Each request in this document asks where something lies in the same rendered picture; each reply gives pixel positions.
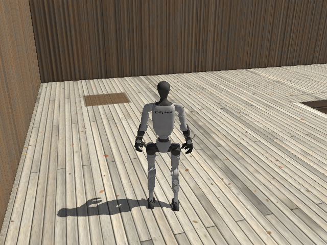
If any right robot thigh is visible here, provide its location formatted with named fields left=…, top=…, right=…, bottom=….
left=170, top=142, right=181, bottom=179

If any robot right upper arm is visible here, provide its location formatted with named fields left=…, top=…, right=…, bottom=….
left=174, top=103, right=188, bottom=131

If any humanoid robot head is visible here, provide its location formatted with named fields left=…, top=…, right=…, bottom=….
left=155, top=81, right=172, bottom=106

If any right robot hand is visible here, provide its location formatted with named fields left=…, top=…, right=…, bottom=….
left=181, top=142, right=193, bottom=154

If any right robot forearm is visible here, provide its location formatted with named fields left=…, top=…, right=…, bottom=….
left=183, top=124, right=192, bottom=144

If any left robot forearm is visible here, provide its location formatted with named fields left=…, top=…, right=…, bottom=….
left=135, top=124, right=145, bottom=143

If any robot left upper arm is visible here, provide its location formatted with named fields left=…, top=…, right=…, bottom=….
left=140, top=103, right=153, bottom=132

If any left robot hand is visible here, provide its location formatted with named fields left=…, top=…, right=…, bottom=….
left=134, top=141, right=146, bottom=152

